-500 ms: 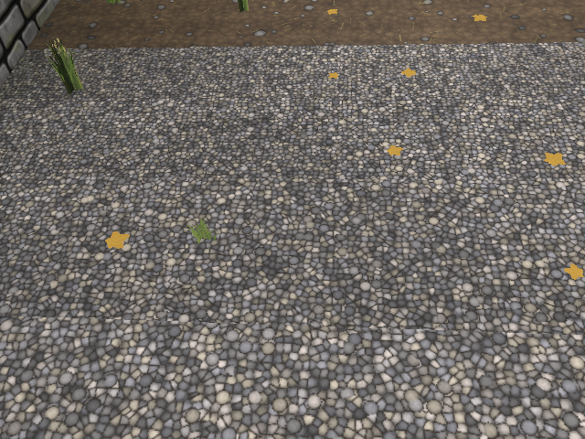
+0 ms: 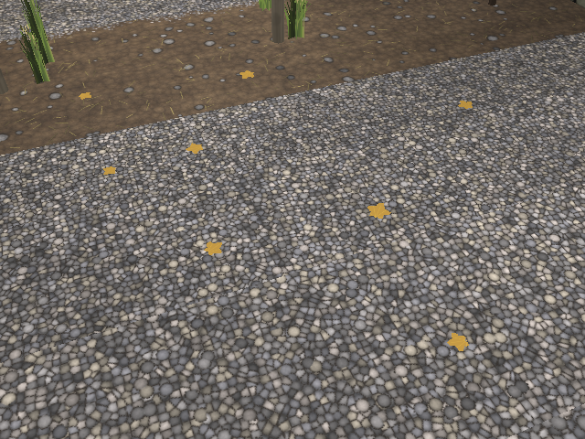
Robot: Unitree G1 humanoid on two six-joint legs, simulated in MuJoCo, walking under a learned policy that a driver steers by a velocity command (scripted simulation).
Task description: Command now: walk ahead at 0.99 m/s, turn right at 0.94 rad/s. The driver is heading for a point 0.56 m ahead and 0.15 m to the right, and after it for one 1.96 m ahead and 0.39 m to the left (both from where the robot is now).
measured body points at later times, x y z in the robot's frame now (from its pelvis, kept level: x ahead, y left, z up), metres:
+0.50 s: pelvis +0.45 -0.06 -0.02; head +0.47 -0.07 +0.43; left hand +0.52 +0.21 -0.15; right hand +0.53 -0.38 -0.10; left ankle +0.67 +0.02 -0.71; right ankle +0.31 -0.06 -0.71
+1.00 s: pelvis +0.73 -0.11 -0.15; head +0.76 -0.12 +0.30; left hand +0.98 +0.10 -0.22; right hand +0.77 -0.41 -0.26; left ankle +0.77 -0.08 -0.88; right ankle +0.80 -0.28 -0.85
